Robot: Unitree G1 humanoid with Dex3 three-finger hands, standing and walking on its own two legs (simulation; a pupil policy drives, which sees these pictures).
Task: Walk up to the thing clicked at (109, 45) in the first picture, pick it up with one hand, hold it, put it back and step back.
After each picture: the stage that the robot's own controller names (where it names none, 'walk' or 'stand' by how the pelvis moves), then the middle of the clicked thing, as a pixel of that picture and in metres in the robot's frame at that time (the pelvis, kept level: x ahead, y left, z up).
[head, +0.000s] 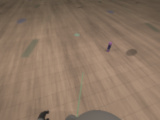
stand; (109, 47) +1.61 -0.48 -0.65
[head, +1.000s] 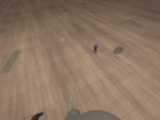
walk; (95, 48) +1.53 -0.06 -0.63
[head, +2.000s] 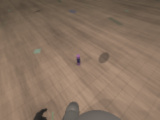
walk; (78, 60) +1.05 +0.23 -0.65
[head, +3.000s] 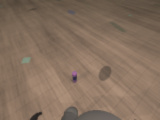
walk; (74, 77) +0.65 +0.20 -0.63
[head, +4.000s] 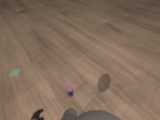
walk; (70, 92) +0.42 +0.20 -0.63
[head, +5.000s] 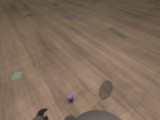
stand; (70, 98) +0.36 +0.20 -0.65
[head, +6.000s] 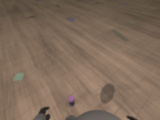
stand; (71, 101) +0.34 +0.18 -0.66
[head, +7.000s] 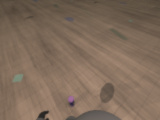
stand; (71, 101) +0.33 +0.19 -0.66
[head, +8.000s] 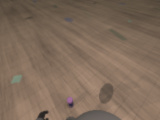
stand; (70, 102) +0.33 +0.20 -0.66
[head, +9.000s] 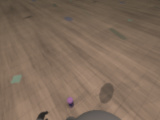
stand; (70, 102) +0.32 +0.20 -0.66
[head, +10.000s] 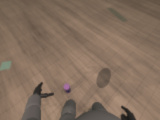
go down; (67, 88) +0.35 +0.20 -0.58
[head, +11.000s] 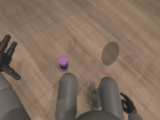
go down; (63, 64) +0.41 +0.22 -0.26
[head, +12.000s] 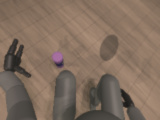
close in; (59, 61) +0.41 +0.23 -0.22
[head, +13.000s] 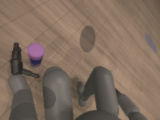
close; (36, 57) +0.40 +0.26 -0.15
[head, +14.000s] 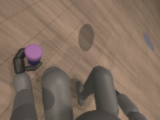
lift; (34, 58) +0.39 +0.27 -0.15
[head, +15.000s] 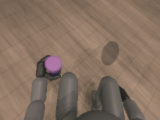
lift; (54, 69) +0.31 +0.24 -0.03
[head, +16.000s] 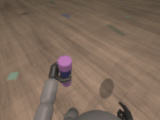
hold; (65, 73) +0.31 +0.15 +0.08
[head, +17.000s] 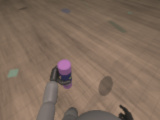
hold; (66, 76) +0.31 +0.16 +0.03
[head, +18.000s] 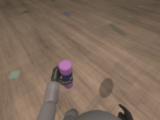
crouch; (67, 76) +0.31 +0.15 +0.04
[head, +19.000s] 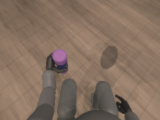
crouch; (62, 63) +0.39 +0.18 -0.05
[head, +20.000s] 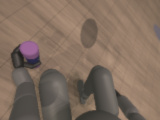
lower; (33, 57) +0.39 +0.26 -0.16
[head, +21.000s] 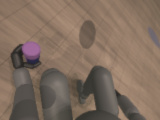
lower; (32, 57) +0.39 +0.27 -0.16
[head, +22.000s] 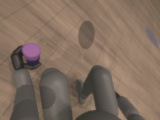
lower; (32, 58) +0.39 +0.26 -0.16
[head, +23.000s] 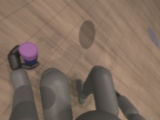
lower; (30, 58) +0.38 +0.28 -0.16
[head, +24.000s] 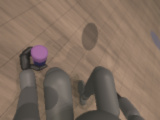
loosen; (39, 60) +0.37 +0.25 -0.15
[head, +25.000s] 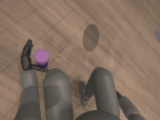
withdraw; (42, 61) +0.38 +0.24 -0.16
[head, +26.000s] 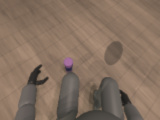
walk; (68, 66) +0.41 +0.19 -0.26
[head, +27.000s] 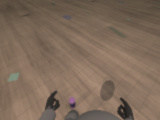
stand; (72, 103) +0.32 +0.15 -0.59
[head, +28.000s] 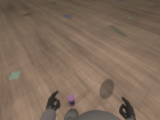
stand; (71, 100) +0.33 +0.17 -0.60
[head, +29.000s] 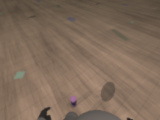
stand; (73, 101) +0.34 +0.16 -0.63
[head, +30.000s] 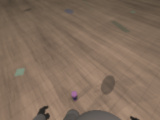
walk; (74, 96) +0.35 +0.15 -0.65
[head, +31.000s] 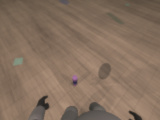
walk; (75, 80) +0.51 +0.14 -0.64
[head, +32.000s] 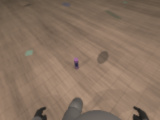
walk; (76, 63) +0.84 +0.25 -0.63
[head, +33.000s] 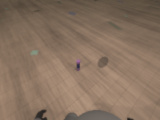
stand; (78, 65) +0.95 +0.18 -0.65
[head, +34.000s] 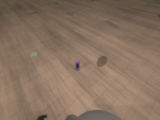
stand; (77, 65) +0.97 +0.19 -0.66
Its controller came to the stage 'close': yes
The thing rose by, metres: 0.68
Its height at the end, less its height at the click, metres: +0.00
